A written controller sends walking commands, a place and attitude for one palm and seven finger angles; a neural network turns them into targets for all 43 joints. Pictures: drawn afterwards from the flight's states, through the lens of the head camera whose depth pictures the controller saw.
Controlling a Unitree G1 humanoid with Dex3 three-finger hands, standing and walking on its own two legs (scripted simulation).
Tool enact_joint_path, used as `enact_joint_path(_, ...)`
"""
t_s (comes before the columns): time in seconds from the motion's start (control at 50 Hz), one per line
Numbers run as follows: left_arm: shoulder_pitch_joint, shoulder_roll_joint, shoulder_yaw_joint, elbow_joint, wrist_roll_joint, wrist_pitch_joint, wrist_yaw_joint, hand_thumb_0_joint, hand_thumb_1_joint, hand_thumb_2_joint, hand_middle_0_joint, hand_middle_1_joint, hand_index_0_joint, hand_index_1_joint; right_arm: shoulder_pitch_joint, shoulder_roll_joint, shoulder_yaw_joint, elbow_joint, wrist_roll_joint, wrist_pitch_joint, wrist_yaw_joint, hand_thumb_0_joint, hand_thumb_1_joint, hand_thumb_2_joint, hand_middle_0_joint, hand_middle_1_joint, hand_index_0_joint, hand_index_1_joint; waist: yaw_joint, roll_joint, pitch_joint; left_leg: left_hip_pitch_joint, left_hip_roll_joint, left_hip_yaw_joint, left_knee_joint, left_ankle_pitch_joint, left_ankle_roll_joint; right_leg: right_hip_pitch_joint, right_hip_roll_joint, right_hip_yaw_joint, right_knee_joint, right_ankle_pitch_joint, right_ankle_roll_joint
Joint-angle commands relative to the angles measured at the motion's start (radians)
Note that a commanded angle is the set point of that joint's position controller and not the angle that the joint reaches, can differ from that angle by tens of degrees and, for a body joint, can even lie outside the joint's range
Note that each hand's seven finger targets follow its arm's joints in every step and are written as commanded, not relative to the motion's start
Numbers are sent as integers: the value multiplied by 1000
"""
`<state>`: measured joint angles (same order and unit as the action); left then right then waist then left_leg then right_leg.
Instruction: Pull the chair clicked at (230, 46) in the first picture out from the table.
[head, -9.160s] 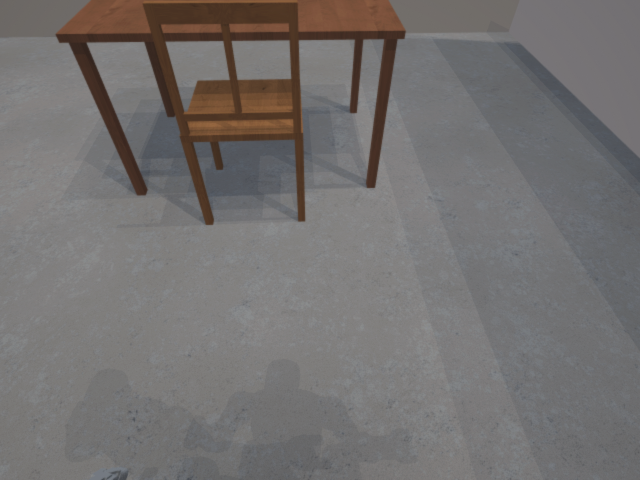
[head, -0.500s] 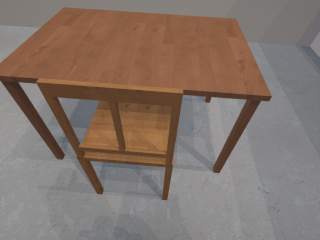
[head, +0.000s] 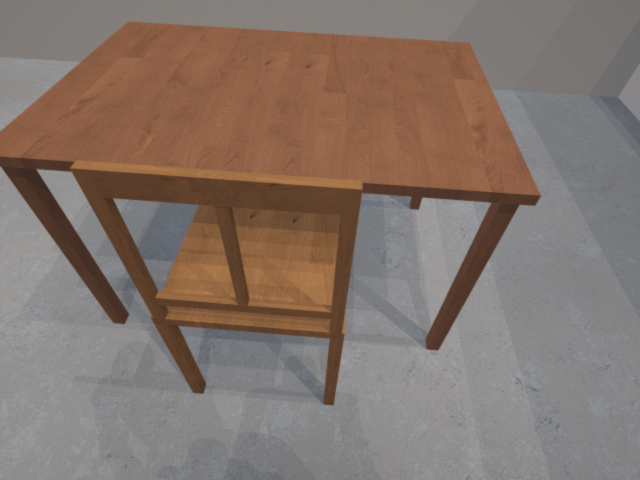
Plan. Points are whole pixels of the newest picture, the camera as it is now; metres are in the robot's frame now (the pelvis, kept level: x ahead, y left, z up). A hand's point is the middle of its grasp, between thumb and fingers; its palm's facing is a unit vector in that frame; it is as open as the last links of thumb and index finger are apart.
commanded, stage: shuffle to correct the standing spot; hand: left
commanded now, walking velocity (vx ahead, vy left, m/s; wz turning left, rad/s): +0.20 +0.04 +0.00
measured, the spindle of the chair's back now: (234, 259) +0.49 +0.20 -0.09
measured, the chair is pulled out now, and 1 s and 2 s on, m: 0.00 0.00 0.00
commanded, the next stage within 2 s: come to a stop and stand still in 0.04 s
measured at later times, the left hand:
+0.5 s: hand out of the picture +0.04 +0.18 -0.18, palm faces +0.05 -0.98 -0.19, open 7.4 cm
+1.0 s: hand out of the picture +0.01 +0.21 -0.18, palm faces +0.00 -0.98 -0.20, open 7.3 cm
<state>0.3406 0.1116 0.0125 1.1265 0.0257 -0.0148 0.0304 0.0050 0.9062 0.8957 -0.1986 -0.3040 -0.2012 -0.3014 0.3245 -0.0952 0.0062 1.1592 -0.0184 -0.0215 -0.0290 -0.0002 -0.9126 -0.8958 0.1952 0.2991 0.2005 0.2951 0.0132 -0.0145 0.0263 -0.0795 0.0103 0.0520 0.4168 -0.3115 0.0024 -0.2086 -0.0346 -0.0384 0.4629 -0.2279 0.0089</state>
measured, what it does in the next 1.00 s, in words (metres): stands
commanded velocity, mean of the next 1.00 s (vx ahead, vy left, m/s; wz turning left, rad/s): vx -0.02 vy -0.01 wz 0.00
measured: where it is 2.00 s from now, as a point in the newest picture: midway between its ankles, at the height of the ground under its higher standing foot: outside the picture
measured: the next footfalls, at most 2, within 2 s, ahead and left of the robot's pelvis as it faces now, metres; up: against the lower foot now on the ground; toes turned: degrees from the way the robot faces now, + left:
none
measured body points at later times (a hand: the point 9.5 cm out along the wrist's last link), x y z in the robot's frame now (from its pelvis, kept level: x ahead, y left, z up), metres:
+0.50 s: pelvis +0.05 +0.01 +0.00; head +0.07 +0.02 +0.45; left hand +0.04 +0.23 -0.16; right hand +0.02 -0.18 -0.16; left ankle -0.05 +0.11 -0.73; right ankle +0.02 -0.12 -0.73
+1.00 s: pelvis -0.02 +0.03 +0.00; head -0.02 +0.04 +0.45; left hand +0.01 +0.26 -0.16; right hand +0.04 -0.20 -0.15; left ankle -0.02 +0.11 -0.74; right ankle +0.01 -0.12 -0.74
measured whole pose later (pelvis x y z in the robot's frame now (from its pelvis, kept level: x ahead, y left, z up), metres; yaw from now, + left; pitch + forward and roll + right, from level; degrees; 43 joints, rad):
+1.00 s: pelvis -0.02 +0.03 +0.00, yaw -1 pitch -2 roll +0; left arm 0.29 0.18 -0.01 1.02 0.03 0.01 0.03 0.01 0.91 0.90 -0.20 -0.30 -0.20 -0.30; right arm 0.24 -0.18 -0.01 0.99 -0.02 0.00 0.00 0.00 -0.92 -0.90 0.20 0.30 0.20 0.30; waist 0.00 -0.01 0.01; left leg -0.18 -0.02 0.08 0.48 -0.27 0.05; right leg -0.23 -0.08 -0.03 0.48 -0.21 0.03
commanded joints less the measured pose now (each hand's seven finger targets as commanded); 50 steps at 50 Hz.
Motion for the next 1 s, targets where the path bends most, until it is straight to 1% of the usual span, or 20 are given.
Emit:
enact_joint_path(0.0, 97, 81, 27, -33, 1, -7, -2, 0, 900, 900, -200, -300, -200, -300, 108, -87, -21, -17, -1, 6, -2, 0, -900, -900, 200, 300, 200, 300, -1, -2, 142, -169, 64, -60, -85, -157, 42, -64, -58, 88, -82, -215, -62)
enact_joint_path(0.12, 167, 111, 53, -27, -4, -12, -4, 0, 900, 900, -200, -300, -200, -300, 108, -60, -22, -49, -2, -1, -2, 0, -900, -900, 200, 300, 200, 300, 20, -102, 153, -272, 0, 21, 108, -100, 35, 10, -134, 207, -124, -239, -135)
enact_joint_path(0.16, 157, 113, 58, -29, -7, -11, 2, 0, 900, 900, -200, -300, -200, -300, 110, -45, -16, -54, -1, -7, -7, 0, -900, -900, 200, 300, 200, 300, 5, -124, 111, -220, 8, 28, 123, -37, 24, -3, -168, 220, -102, -66, -152)
enact_joint_path(0.18, 131, 96, 54, -33, -8, -11, 3, 0, 900, 900, -200, -300, -200, -300, 139, -45, -11, -43, 1, -14, -11, 0, -900, -900, 200, 300, 200, 300, -16, -81, 75, -141, 25, 8, 54, 50, 22, -20, -141, 164, -33, 96, -139)
enact_joint_path(0.2, 106, 72, 46, -40, -7, -12, 4, 0, 900, 900, -200, -300, -200, -300, 184, -61, -13, -19, 1, -24, -14, 0, -900, -900, 200, 300, 200, 300, -30, 21, 50, -56, 70, -37, -2, 276, 26, -31, -71, 67, 82, 233, -103)
enact_joint_path(0.24, 74, 31, 27, -44, -7, -13, 14, 0, 900, 900, -200, -300, -200, -300, 217, -107, -15, 15, 6, -30, -33, 0, -900, -900, 200, 300, 200, 300, -32, 218, 45, 41, 178, -107, 12, 958, 56, -77, -8, -31, 166, 123, -45)
enact_joint_path(0.28, 90, 42, 26, -28, -14, -8, 21, 0, 900, 900, -200, -300, -200, -300, 181, -116, -14, 11, 8, -21, -41, 0, -900, -900, 200, 300, 200, 300, -10, 179, 53, 81, 196, -112, 47, 1205, 55, -74, -7, -27, 118, -10, -36)
enact_joint_path(0.32, 124, 59, 29, -14, -15, -5, 21, 0, 900, 900, -200, -300, -200, -300, 150, -121, -19, -8, 12, -17, -44, 0, -900, -900, 200, 300, 200, 300, 5, 111, 62, 38, 160, -89, 73, 1145, 31, 4, -11, -17, 64, 172, -40)
enact_joint_path(0.38, 123, 90, 35, -14, -15, -7, 26, 0, 900, 900, -200, -300, -200, -300, 120, -108, -34, -37, 16, -12, -45, 0, -900, -900, 200, 300, 200, 300, -3, 39, 14, -14, 103, -45, 53, 827, 4, 89, -73, 14, 90, 575, -40)
enact_joint_path(0.52, 47, 93, 39, -73, -10, 2, 23, 0, 900, 900, -200, -300, -200, -300, 71, -105, -50, -57, 8, -2, -38, 0, -900, -900, 200, 300, 200, 300, -5, 13, -3, 1, 117, -49, 20, 678, 26, 31, -69, 40, 81, 458, -34)
enact_joint_path(0.58, 34, 117, 39, -78, -10, -6, 22, 0, 900, 900, -200, -300, -200, -300, 71, -109, -49, -60, 6, -2, -32, 0, -900, -900, 200, 300, 200, 300, -9, 3, -48, -12, 100, -49, 16, 599, 13, 76, -91, 55, 84, 568, -50)
enact_joint_path(0.6, 76, 190, 42, -49, -9, -12, 55, 0, 900, 900, -200, -300, -200, -300, -34, -207, -72, -141, 28, 0, -16, 0, -900, -900, 200, 300, 200, 300, 15, -99, -70, -110, 121, 8, 256, 621, -10, 89, -111, 44, 31, 783, -13)
enact_joint_path(0.62, 84, 241, 59, -79, 1, -24, 48, 0, 900, 900, -200, -300, -200, -300, -38, -168, -59, -190, 27, -2, -6, 0, -900, -900, 200, 300, 200, 300, 15, -94, -123, -248, 27, 35, 324, 372, -33, 306, -182, 105, 73, 1128, -69)
enact_joint_path(0.64, 89, 227, 55, -99, -6, -28, 42, 0, 900, 900, -200, -300, -200, -300, -14, -104, -51, -207, 25, -8, -2, 0, -900, -900, 200, 300, 200, 300, 4, -196, -213, -329, 12, 3, 283, -76, -12, 384, -261, 166, 119, 1235, -133)
enact_joint_path(0.66, 46, 198, 34, -113, 1, -21, 41, 0, 900, 900, -200, -300, -200, -300, -39, -102, -50, -206, 25, -2, -3, 0, -900, -900, 200, 300, 200, 300, -8, -203, -214, -284, 9, 0, 192, -131, -8, 340, -255, 134, 129, 1144, -132)
enact_joint_path(0.7, -47, 185, 14, -140, -15, -8, 32, 0, 900, 900, -200, -300, -200, -300, 3, -118, -47, -169, 16, 7, 2, 0, -900, -900, 200, 300, 200, 300, -55, -23, -117, -92, 23, -12, 37, 107, -6, 80, -165, 87, 93, 581, -82)
enact_joint_path(0.72, -70, 172, 12, -153, -17, 2, 25, 0, 900, 900, -200, -300, -200, -300, 11, -139, -48, -170, 6, 3, 5, 0, -900, -900, 200, 300, 200, 300, -48, 82, -73, -86, 86, -52, 25, 265, 9, 14, -106, 59, 68, 307, -52)
enact_joint_path(0.76, -64, 153, 5, -153, -8, 18, 21, 0, 900, 900, -200, -300, -200, -300, -56, -179, -40, -193, 2, 6, 9, 0, -900, -900, 200, 300, 200, 300, -17, 157, 84, -230, 132, -129, -48, 201, 36, -22, -46, 34, 11, -18, -25)
enact_joint_path(0.84, -32, 154, -4, -145, -3, 16, 8, 0, 900, 900, -200, -300, -200, -300, -63, -207, -38, -215, 0, 7, 17, 0, -900, -900, 200, 300, 200, 300, -15, 69, 132, -286, 108, -147, -151, -152, 37, -27, -43, 44, -32, -68, -29)
enact_joint_path(0.98, 16, 146, -9, -142, -2, 6, 4, 0, 900, 900, -200, -300, -200, -300, -48, -217, -35, -209, 2, 7, 21, 0, -900, -900, 200, 300, 200, 300, -15, 36, 78, -246, 97, -143, -165, -170, 38, -22, -53, 42, -56, -57, -20)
